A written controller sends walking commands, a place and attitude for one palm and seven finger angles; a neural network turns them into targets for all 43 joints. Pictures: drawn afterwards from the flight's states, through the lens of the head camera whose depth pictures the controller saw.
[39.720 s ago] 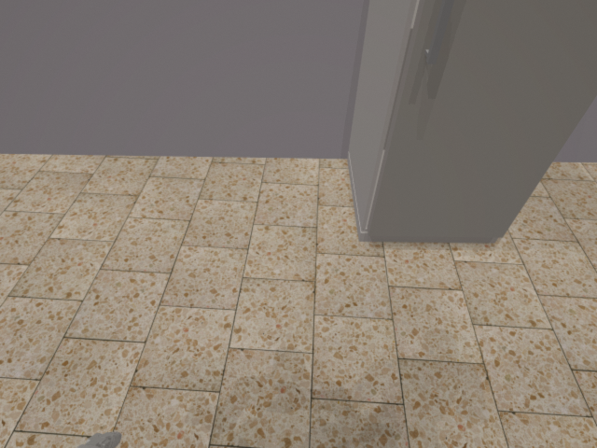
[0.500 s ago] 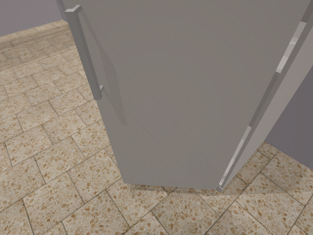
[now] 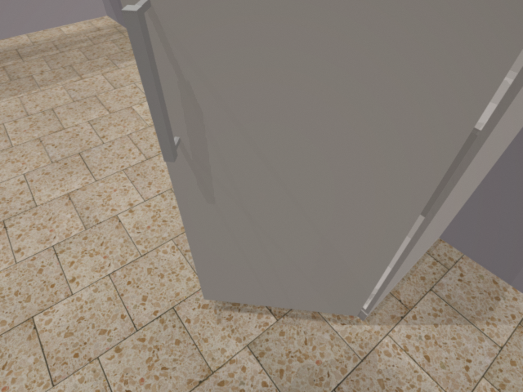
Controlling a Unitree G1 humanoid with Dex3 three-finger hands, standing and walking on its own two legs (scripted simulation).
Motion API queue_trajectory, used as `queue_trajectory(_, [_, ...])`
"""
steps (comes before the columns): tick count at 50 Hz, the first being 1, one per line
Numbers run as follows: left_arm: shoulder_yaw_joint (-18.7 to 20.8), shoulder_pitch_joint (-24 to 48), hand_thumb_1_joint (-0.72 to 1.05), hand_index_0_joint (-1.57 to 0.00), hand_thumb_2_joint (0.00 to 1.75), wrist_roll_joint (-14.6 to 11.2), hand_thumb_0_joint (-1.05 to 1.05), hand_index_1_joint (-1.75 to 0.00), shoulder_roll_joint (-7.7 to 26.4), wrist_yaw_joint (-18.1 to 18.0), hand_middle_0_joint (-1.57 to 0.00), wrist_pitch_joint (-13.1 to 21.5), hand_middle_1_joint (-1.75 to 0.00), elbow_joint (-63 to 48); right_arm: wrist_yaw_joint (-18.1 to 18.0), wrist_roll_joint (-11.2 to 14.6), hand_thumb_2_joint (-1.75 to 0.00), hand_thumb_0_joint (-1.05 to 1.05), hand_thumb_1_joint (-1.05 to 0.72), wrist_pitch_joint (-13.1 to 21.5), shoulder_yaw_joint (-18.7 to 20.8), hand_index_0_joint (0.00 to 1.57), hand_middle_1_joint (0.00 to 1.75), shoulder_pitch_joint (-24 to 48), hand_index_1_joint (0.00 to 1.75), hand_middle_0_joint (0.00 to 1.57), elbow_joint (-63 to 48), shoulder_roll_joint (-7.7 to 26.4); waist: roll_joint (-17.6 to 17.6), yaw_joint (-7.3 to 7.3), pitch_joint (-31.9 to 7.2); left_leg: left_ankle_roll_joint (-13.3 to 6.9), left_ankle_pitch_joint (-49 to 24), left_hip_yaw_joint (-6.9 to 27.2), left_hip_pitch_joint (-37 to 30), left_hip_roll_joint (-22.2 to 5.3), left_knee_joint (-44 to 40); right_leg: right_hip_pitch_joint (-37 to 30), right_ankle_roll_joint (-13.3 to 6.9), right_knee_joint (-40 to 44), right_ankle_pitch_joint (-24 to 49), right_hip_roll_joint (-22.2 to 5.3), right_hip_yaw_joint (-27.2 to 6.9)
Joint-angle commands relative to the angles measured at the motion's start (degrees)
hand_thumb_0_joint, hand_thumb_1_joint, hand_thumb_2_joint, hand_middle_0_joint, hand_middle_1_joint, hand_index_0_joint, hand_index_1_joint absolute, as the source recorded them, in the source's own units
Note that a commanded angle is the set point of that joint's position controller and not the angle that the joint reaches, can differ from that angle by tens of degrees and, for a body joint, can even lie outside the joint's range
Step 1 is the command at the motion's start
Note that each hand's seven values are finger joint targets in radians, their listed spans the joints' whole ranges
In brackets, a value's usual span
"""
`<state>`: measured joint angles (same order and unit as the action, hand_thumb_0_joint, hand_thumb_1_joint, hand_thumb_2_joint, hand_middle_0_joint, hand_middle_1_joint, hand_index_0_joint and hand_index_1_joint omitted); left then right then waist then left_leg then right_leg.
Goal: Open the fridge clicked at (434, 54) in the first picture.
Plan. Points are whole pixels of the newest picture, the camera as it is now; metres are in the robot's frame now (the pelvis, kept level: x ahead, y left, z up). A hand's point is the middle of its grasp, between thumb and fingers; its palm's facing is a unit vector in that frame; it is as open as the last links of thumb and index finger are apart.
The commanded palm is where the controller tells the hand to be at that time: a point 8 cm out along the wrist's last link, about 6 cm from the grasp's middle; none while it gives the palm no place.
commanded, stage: come to a stop and stand still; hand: left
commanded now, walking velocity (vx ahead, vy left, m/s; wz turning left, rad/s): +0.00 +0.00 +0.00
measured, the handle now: (159, 90) +0.52 +0.21 +0.20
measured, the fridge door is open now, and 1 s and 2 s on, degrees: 42 42 42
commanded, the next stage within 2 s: look again from close up in 0.10 s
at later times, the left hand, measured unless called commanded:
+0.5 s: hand out of the picture +0.03 +0.19 -0.17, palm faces +0.01 -0.97 -0.22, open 7.4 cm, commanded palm none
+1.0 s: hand out of the picture +0.04 +0.19 -0.17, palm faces +0.01 -0.98 -0.22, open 7.4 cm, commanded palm none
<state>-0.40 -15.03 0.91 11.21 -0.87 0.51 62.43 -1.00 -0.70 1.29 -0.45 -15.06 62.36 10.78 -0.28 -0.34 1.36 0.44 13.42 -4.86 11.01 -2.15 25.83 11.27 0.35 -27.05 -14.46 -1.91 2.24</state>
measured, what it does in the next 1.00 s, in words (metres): stands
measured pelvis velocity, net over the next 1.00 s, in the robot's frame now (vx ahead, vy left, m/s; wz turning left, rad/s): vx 0.01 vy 0.00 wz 0.00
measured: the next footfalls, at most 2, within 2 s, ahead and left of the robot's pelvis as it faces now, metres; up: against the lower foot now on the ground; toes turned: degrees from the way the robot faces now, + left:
none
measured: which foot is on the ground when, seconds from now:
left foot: down 0.00-1.00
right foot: down 0.00-1.00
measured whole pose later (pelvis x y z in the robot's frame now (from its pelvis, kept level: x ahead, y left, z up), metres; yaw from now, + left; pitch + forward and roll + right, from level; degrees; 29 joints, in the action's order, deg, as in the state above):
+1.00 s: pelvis +0.01 +0.00 +0.00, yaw +0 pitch -1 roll +0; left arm -0.1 -12.9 1.0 11.8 -0.8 1.0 63.6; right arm -1.2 -0.8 1.5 -0.5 -12.5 64.7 11.1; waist -0.6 -0.6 1.3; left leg 0.8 12.9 -4.6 8.5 -2.2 22.8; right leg 8.8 0.2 -24.2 -14.2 -1.7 2.6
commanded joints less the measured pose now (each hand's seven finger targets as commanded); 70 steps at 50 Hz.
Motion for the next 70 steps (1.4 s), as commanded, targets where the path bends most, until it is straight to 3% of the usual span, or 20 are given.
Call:
queue_trajectory(1, [1.4,-1.4,0.90,-0.20,0.90,-0.1,0.00,-0.30,7.5,-0.7,-0.20,1.1,-0.30,-2.2,-0.2,-0.1,-0.90,0.00,-0.90,0.9,1.5,0.20,0.30,-1.3,0.30,0.20,-1.9,7.0,0.3,0.08,1.4,-1.7,-4.4,4.9,0.8,-4.7,-5.6,1.7,-2.2,5.6,4.8,-4.5,-5.0])
queue_trajectory(40, [1.7,0.1,0.90,-0.20,0.90,0.0,0.00,-0.30,8.7,-0.6,-0.20,1.4,-0.30,-1.0,-0.4,-0.1,-0.90,0.00,-0.90,1.1,1.6,0.20,0.30,0.7,0.30,0.20,0.1,8.0,0.1,-0.21,-0.6,-1.6,-10.5,4.6,-2.2,-5.1,-6.3,-1.6,-2.0,6.1,12.1,-5.1,-4.5])
queue_trajectory(48, [1.6,0.1,0.90,-0.20,0.90,0.0,0.00,-0.30,8.3,-0.6,-0.20,1.3,-0.30,-0.9,-0.4,-0.1,-0.90,0.00,-0.90,0.8,1.5,0.20,0.30,0.9,0.30,0.20,0.4,7.6,0.1,-0.18,1.5,-1.4,-7.5,4.9,-1.3,-4.9,-7.1,-0.3,-2.0,7.4,8.3,-4.9,-4.7])
queue_trajectory(56, [1.6,-0.7,0.90,-0.20,0.90,0.0,0.00,-0.30,8.1,-0.6,-0.20,1.4,-0.30,-0.8,-0.4,-0.1,-0.90,0.00,-0.90,0.9,1.5,0.20,0.30,0.6,0.30,0.20,0.4,7.3,-0.3,-0.24,0.0,-1.3,-8.9,4.8,-2.2,-4.9,-6.8,-1.1,-2.0,7.4,10.2,-5.0,-4.8])
queue_trajectory(63, [1.5,-1.0,0.90,-0.20,0.90,-0.1,0.00,-0.30,7.4,-0.7,-0.20,1.3,-0.30,-0.5,-0.5,-0.1,-0.90,0.00,-0.90,0.7,1.5,0.20,0.30,0.5,0.30,0.20,0.8,6.9,-0.2,-0.21,1.4,-1.2,-7.1,4.8,-1.7,-4.9,-7.1,0.0,-2.0,7.8,7.7,-4.7,-4.7])
queue_trajectory(64, [1.6,-1.4,0.90,-0.20,0.90,0.0,0.00,-0.30,7.3,-0.7,-0.20,1.4,-0.30,-0.5,-0.5,-0.1,-0.90,0.00,-0.90,0.8,1.5,0.20,0.30,0.0,0.30,0.20,0.9,6.5,0.0,-0.17,0.6,-1.3,-8.4,4.8,-2.2,-5.0,-6.9,-0.8,-2.0,7.6,9.2,-4.6,-4.8])
queue_trajectory(65, [0.9,-6.6,0.90,-0.20,0.90,0.2,0.00,-0.30,5.5,-3.2,-0.20,1.8,-0.30,1.7,0.0,0.6,-0.90,0.00,-0.90,0.9,1.6,0.20,0.30,4.0,0.30,0.20,-2.9,6.7,1.2,-1.46,2.7,0.5,-8.5,1.8,1.9,-5.3,5.5,0.6,-0.8,6.8,26.5,-8.5,-7.9])
queue_trajectory(66, [11.8,36.3,0.88,-0.20,0.89,-12.3,0.00,-0.32,21.1,-2.1,-0.20,14.8,-0.32,-86.2,-2.8,3.5,-0.90,0.00,-0.90,9.0,2.5,0.20,0.30,1.3,0.30,0.20,-21.9,14.4,9.9,5.12,-25.8,-1.3,-13.7,3.6,-13.3,2.3,-2.2,-7.7,-1.8,1.6,22.6,-1.8,-2.2])
queue_trajectory(67, [11.2,8.9,0.85,-0.20,0.88,-7.6,0.00,-0.33,17.2,-3.9,-0.20,11.8,-0.33,-72.5,-4.8,3.1,-0.90,0.00,-0.90,13.9,1.1,0.20,0.30,6.5,0.30,0.20,-19.9,9.5,18.2,-1.42,-23.1,-2.4,-20.8,1.4,-14.6,0.9,-2.9,-5.6,-3.2,-1.0,13.9,0.5,-0.5])
queue_trajectory(68, [6.3,2.1,0.83,-0.21,0.87,-8.1,0.00,-0.34,7.1,-5.7,-0.21,9.6,-0.34,-58.9,-5.3,2.9,-0.90,0.00,-0.90,14.7,1.6,0.20,0.30,4.9,0.30,0.20,-14.3,9.1,14.2,1.18,-17.6,-1.0,-16.1,1.3,-8.5,0.2,-1.8,-2.7,-2.5,-0.2,10.8,0.6,2.0])
queue_trajectory(69, [1.5,-9.8,0.81,-0.21,0.86,-9.6,0.00,-0.36,-1.8,-5.5,-0.21,4.5,-0.36,-54.8,-4.2,4.3,-0.90,0.00,-0.90,15.0,2.2,0.20,0.30,2.6,0.30,0.20,-16.9,7.3,10.5,1.22,-10.4,-0.6,-10.3,3.6,-3.2,-0.1,-2.9,0.9,-1.5,0.5,6.2,0.1,3.2])
queue_trajectory(70, [1.3,0.9,0.78,-0.21,0.85,-12.0,0.00,-0.37,0.0,-3.9,-0.21,6.2,-0.37,-69.8,-4.0,5.0,-0.90,0.00,-0.90,15.9,2.0,0.20,0.30,5.1,0.30,0.20,-22.6,9.0,5.3,2.48,-2.5,-0.7,-4.0,4.7,0.0,-0.3,-3.5,3.7,-1.2,1.1,2.8,0.3,3.2])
